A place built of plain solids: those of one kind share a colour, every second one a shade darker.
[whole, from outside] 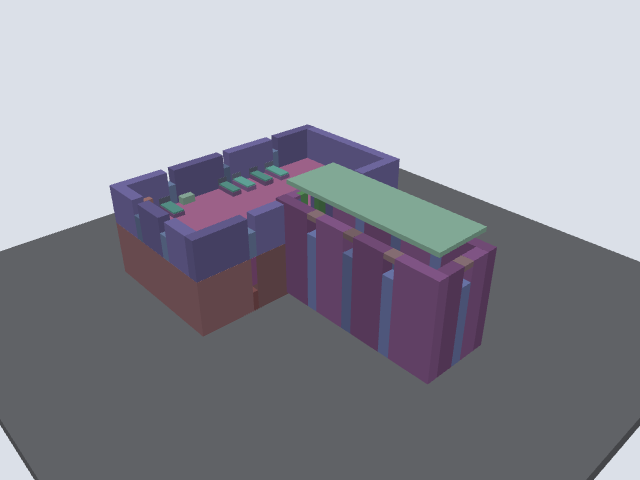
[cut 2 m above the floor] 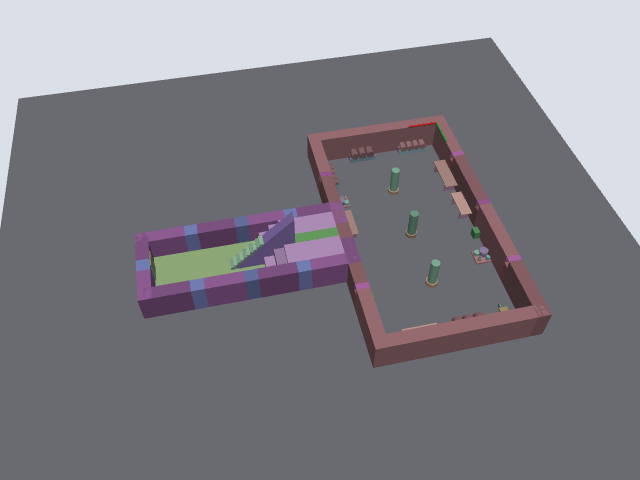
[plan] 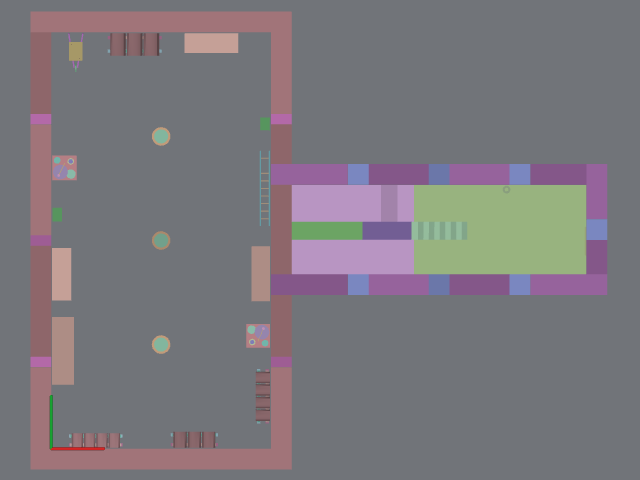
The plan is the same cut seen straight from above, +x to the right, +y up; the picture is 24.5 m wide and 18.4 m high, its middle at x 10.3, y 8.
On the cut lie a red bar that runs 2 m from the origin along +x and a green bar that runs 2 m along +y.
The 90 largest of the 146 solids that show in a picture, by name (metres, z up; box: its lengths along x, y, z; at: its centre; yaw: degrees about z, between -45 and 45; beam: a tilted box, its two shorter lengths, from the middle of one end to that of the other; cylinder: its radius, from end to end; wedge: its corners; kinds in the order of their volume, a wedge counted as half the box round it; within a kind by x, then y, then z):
{
 "wall_undercroft_1": {"box": [0.8, 3.93, 4.27], "at": [-0.4, 1.16, 1.83]},
 "wall_undercroft_2": {"box": [0.8, 4.25, 4.27], "at": [-0.4, 5.65, 1.83]},
 "wall_undercroft_3": {"box": [0.8, 4.25, 4.27], "at": [-0.4, 10.31, 1.83]},
 "wall_undercroft_4": {"box": [0.8, 3.93, 4.27], "at": [-0.4, 14.8, 1.83]},
 "wall_undercroft_5": {"box": [10.02, 0.8, 4.27], "at": [4.21, -0.4, 1.83]},
 "wall_undercroft_6": {"box": [10.02, 0.8, 4.27], "at": [4.21, 16.36, 1.83]},
 "wall_undercroft_7": {"box": [0.8, 3.93, 4.27], "at": [8.82, 1.16, 1.83]},
 "wall_undercroft_8": {"box": [0.8, 8.91, 4.27], "at": [8.82, 7.98, 1.83]},
 "wall_undercroft_9": {"box": [0.8, 3.93, 4.27], "at": [8.82, 14.8, 1.83]},
 "wall_vestibule_1": {"box": [0.8, 1.84, 6.8], "at": [8.82, 6.81, 3.58]},
 "wall_vestibule_2": {"box": [0.8, 1.93, 6.8], "at": [8.82, 9.95, 3.58]},
 "wall_vestibule_3": {"box": [2.95, 0.8, 6.8], "at": [9.89, 6.29, 3.58]},
 "wall_vestibule_4": {"box": [2.95, 0.8, 6.8], "at": [9.89, 10.51, 3.58]},
 "wall_vestibule_5": {"box": [2.3, 0.8, 6.8], "at": [13.32, 6.29, 3.58]},
 "wall_vestibule_6": {"box": [2.3, 0.8, 6.8], "at": [13.32, 10.51, 3.58]},
 "wall_vestibule_7": {"box": [2.3, 0.8, 6.8], "at": [16.41, 6.29, 3.58]},
 "wall_vestibule_8": {"box": [2.3, 0.8, 6.8], "at": [16.41, 10.51, 3.58]},
 "wall_vestibule_9": {"box": [2.95, 0.8, 6.8], "at": [19.84, 6.29, 3.58]},
 "wall_vestibule_10": {"box": [2.95, 0.8, 6.8], "at": [19.84, 10.51, 3.58]},
 "wall_vestibule_11": {"box": [0.8, 2.11, 6.8], "at": [20.91, 6.95, 3.58]},
 "wall_vestibule_12": {"box": [0.8, 2.11, 6.8], "at": [20.91, 9.86, 3.58]},
 "wall_dorter_1": {"box": [0.8, 3.85, 2.8], "at": [-0.4, 1.13, 5.38]},
 "wall_dorter_2": {"box": [0.8, 4.1, 2.8], "at": [-0.4, 5.65, 5.38]},
 "wall_dorter_3": {"box": [0.8, 4.1, 2.8], "at": [-0.4, 10.31, 5.38]},
 "wall_dorter_4": {"box": [0.8, 3.85, 2.8], "at": [-0.4, 14.83, 5.38]},
 "wall_dorter_5": {"box": [3.06, 0.8, 2.8], "at": [0.73, -0.4, 5.38]},
 "wall_dorter_6": {"box": [2.51, 0.8, 2.8], "at": [4.21, -0.4, 5.38]},
 "wall_dorter_7": {"box": [10.02, 0.8, 2.8], "at": [4.21, 16.36, 5.38]},
 "wall_dorter_8": {"box": [3.06, 0.8, 2.8], "at": [7.69, -0.4, 5.38]},
 "wall_dorter_9": {"box": [0.8, 3.85, 2.8], "at": [8.82, 1.13, 5.38]},
 "wall_dorter_10": {"box": [0.8, 4.28, 2.8], "at": [8.82, 5.74, 5.38]},
 "wall_dorter_11": {"box": [0.8, 3.53, 2.8], "at": [8.82, 10.59, 5.38]},
 "wall_dorter_12": {"box": [0.8, 3.85, 2.8], "at": [8.82, 14.83, 5.38]},
 "floor_dorter_1": {"box": [8.42, 15.96, 0.4], "at": [4.21, 7.98, 4.08]},
 "wall_vestibule_under_light_1": {"box": [0.8, 0.8, 5.45], "at": [11.77, 6.29, 2.9]},
 "wall_vestibule_under_light_2": {"box": [0.8, 0.8, 5.45], "at": [11.77, 10.51, 2.9]},
 "wall_vestibule_under_light_3": {"box": [0.8, 0.8, 5.45], "at": [14.87, 6.29, 2.9]},
 "wall_vestibule_under_light_4": {"box": [0.8, 0.8, 5.45], "at": [14.87, 10.51, 2.9]},
 "wall_vestibule_under_light_5": {"box": [0.8, 0.8, 5.45], "at": [17.96, 6.29, 2.9]},
 "wall_vestibule_under_light_6": {"box": [0.8, 0.8, 5.45], "at": [17.96, 10.51, 2.9]},
 "wall_vestibule_under_light_7": {"box": [0.8, 0.8, 5.45], "at": [20.91, 8.4, 2.9]},
 "floor_terrace_1": {"box": [3.42, 1.32, 2.15], "at": [10.93, 7.35, 1.25]},
 "floor_terrace_2": {"box": [3.42, 1.41, 2.11], "at": [10.93, 9.41, 1.24]},
 "floor_terrace_3": {"box": [0.63, 1.32, 1.54], "at": [12.95, 7.35, 0.95]},
 "floor_terrace_4": {"box": [0.63, 1.41, 1.57], "at": [12.95, 9.41, 0.97]},
 "floor_terrace_5": {"box": [0.63, 1.32, 0.98], "at": [13.58, 7.35, 0.67]},
 "floor_terrace_6": {"box": [0.63, 1.41, 0.99], "at": [13.58, 9.41, 0.68]},
 "over_vestibule_1": {"box": [11.89, 4.02, 0.3], "at": [14.87, 8.4, 8.09]},
 "floor_vestibule_1": {"box": [11.29, 3.42, 0.3], "at": [14.87, 8.4, 0.33]},
 "mass_under_head_1": {"box": [2.72, 0.69, 3.8], "at": [10.58, 8.35, 2.08]},
 "fill_under_steps_1": {"wedge": [[11.93, 8.01, 0.18], [11.93, 8.01, 4.06], [11.93, 8.7, 0.18], [11.93, 8.7, 4.06], [16.16, 8.01, 0.18], [16.16, 8.01, 0.24], [16.16, 8.7, 0.18], [16.16, 8.7, 0.24]]},
 "wall_dorter_under_light_1": {"box": [0.8, 0.55, 1.75], "at": [-0.4, 3.33, 4.86]},
 "wall_dorter_under_light_2": {"box": [0.8, 0.55, 1.75], "at": [-0.4, 7.98, 4.86]},
 "wall_dorter_under_light_3": {"box": [0.8, 0.55, 1.75], "at": [-0.4, 12.63, 4.86]},
 "wall_dorter_under_light_4": {"box": [0.7, 0.8, 1.75], "at": [2.6, -0.4, 4.86]},
 "wall_dorter_under_light_5": {"box": [0.7, 0.8, 1.75], "at": [5.82, -0.4, 4.86]},
 "wall_dorter_under_light_6": {"box": [0.8, 0.55, 1.75], "at": [8.82, 3.33, 4.86]},
 "wall_undercroft_over_light_1": {"box": [0.8, 0.4, 2.02], "at": [-0.4, 3.33, 2.96]},
 "wall_undercroft_over_light_2": {"box": [0.8, 0.4, 2.02], "at": [-0.4, 7.98, 2.96]},
 "wall_undercroft_over_light_3": {"box": [0.8, 0.4, 2.02], "at": [-0.4, 12.63, 2.96]},
 "wall_undercroft_over_light_4": {"box": [0.8, 0.4, 2.02], "at": [8.82, 3.33, 2.96]},
 "wall_undercroft_over_light_5": {"box": [0.8, 0.4, 2.02], "at": [8.82, 12.63, 2.96]},
 "bed_frame_dorter_1": {"box": [1.85, 0.75, 0.34], "at": [0.96, 7.46, 4.45]},
 "bed_frame_dorter_2": {"box": [1.89, 0.86, 0.3], "at": [0.98, 2.59, 4.43]},
 "bed_frame_dorter_3": {"box": [1.92, 0.81, 0.34], "at": [0.99, 8.76, 4.45]},
 "bed_frame_dorter_4": {"box": [1.99, 0.78, 0.36], "at": [1.03, 10.35, 4.46]},
 "bed_frame_dorter_5": {"box": [1.99, 0.87, 0.32], "at": [1.03, 11.89, 4.44]},
 "wall_undercroft_under_light_1": {"box": [0.8, 0.4, 1.75], "at": [-0.4, 7.98, 0.57]},
 "wall_undercroft_under_light_2": {"box": [0.8, 0.4, 1.75], "at": [-0.4, 12.63, 0.57]},
 "wall_undercroft_under_light_3": {"box": [0.8, 0.4, 1.75], "at": [8.82, 3.33, 0.57]},
 "wall_wallhead_1": {"box": [0.45, 0.6, 3.0], "at": [8.99, 7.58, 5.48]},
 "wall_wallhead_2": {"box": [0.45, 0.6, 3.0], "at": [8.99, 9.13, 5.48]},
 "pier_undercroft_1": {"cylinder": 0.27, "from": [4.21, 3.99, 0.26], "to": [4.21, 3.99, 2.05]},
 "pier_undercroft_2": {"cylinder": 0.27, "from": [4.21, 7.98, 0.26], "to": [4.21, 7.98, 2.05]},
 "pier_undercroft_3": {"cylinder": 0.27, "from": [4.21, 11.97, 0.28], "to": [4.21, 11.97, 2.05]},
 "wall_vestibule_over_light_1": {"box": [0.8, 0.8, 0.35], "at": [11.77, 6.29, 6.8]},
 "wall_vestibule_over_light_2": {"box": [0.8, 0.8, 0.35], "at": [14.87, 6.29, 6.8]},
 "wall_vestibule_over_light_3": {"box": [0.8, 0.8, 0.35], "at": [17.96, 6.29, 6.8]},
 "wall_vestibule_over_light_4": {"box": [0.8, 0.8, 0.35], "at": [20.91, 8.4, 6.8]},
 "bed_pallet_dorter_1": {"box": [1.73, 0.69, 0.11], "at": [0.99, 7.46, 4.67]},
 "bed_pallet_dorter_2": {"box": [1.77, 0.8, 0.11], "at": [1.01, 2.59, 4.64]},
 "bed_pallet_dorter_3": {"box": [1.8, 0.75, 0.11], "at": [1.02, 8.76, 4.68]},
 "bed_pallet_dorter_4": {"box": [1.87, 0.72, 0.11], "at": [1.06, 10.35, 4.69]},
 "bed_pallet_dorter_5": {"box": [1.87, 0.81, 0.11], "at": [1.06, 11.89, 4.66]},
 "chest_dorter_1": {"box": [0.58, 0.98, 0.54], "at": [0.32, 4.19, 4.55]},
 "tub_stand_undercroft_1": {"box": [0.95, 0.95, 0.17], "at": [0.51, 10.76, 0.04]},
 "tub_stand_undercroft_2": {"box": [0.92, 0.92, 0.17], "at": [7.93, 4.32, 0.04]},
 "table_top_undercroft_1": {"box": [0.84, 2.6, 0.06], "at": [0.45, 3.75, 0.7]},
 "door_leaf_far_1": {"box": [0.06, 1.1, 2.1], "at": [20.48, 7.96, 1.53]},
 "pier_undercroft_base_1": {"cylinder": 0.35, "from": [4.21, 11.97, 0.0], "to": [4.21, 11.97, 0.28]}
}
